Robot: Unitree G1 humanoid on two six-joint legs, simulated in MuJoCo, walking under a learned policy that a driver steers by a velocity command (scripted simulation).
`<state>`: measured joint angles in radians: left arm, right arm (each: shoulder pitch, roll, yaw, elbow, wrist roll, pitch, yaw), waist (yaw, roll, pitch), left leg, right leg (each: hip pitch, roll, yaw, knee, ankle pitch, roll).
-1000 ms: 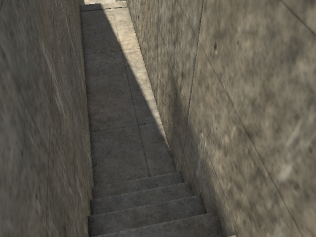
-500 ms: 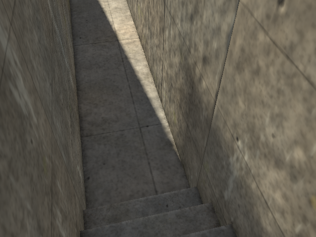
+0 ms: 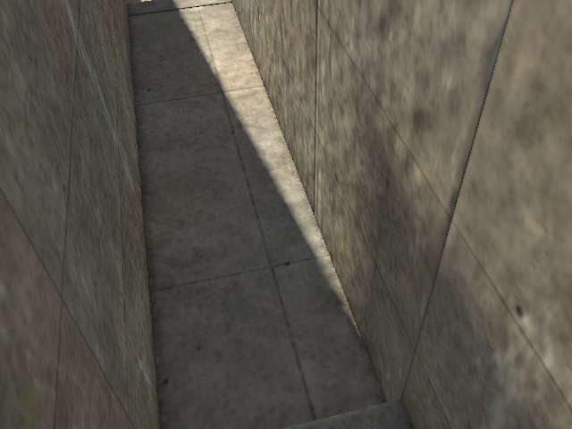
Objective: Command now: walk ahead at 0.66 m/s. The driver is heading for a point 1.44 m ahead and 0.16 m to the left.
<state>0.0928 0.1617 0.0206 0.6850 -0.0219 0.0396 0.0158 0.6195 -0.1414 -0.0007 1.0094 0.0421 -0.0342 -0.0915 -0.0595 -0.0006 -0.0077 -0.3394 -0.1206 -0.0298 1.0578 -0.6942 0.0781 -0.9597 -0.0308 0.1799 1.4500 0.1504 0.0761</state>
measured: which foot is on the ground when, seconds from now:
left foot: down 0.00-0.16, up 0.18-0.52, down 0.54-0.80, up 0.82-1.00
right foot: up 0.00-0.18, down 0.20-0.52, up 0.54-0.80, down 0.82-1.00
